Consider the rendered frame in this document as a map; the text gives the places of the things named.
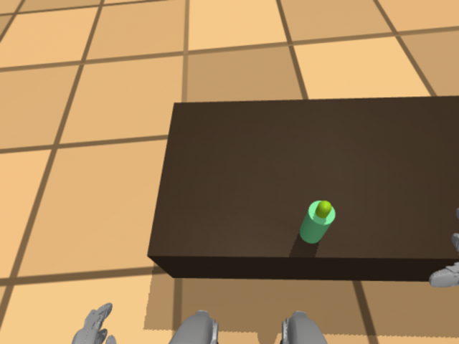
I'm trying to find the bottle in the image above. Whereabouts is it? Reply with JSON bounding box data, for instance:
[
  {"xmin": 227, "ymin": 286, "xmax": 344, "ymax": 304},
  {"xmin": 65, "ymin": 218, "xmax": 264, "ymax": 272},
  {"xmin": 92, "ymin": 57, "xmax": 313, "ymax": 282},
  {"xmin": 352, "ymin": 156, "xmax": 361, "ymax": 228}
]
[{"xmin": 300, "ymin": 201, "xmax": 336, "ymax": 244}]

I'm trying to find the left robot hand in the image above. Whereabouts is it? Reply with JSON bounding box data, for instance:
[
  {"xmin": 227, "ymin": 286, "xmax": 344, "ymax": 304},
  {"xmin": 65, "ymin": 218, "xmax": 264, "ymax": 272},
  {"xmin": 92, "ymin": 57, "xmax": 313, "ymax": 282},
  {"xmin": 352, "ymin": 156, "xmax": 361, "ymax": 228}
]
[{"xmin": 72, "ymin": 302, "xmax": 117, "ymax": 344}]

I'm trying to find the right robot hand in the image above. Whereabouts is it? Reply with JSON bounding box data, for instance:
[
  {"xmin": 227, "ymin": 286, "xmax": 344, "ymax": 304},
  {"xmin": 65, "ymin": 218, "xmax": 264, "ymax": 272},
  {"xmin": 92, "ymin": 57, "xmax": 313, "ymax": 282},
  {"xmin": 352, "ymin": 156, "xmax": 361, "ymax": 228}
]
[{"xmin": 429, "ymin": 208, "xmax": 459, "ymax": 287}]

